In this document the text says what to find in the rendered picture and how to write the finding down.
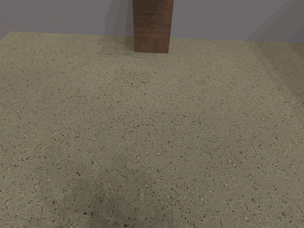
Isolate cabinet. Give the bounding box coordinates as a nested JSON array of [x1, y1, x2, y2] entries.
[[133, 0, 174, 54]]

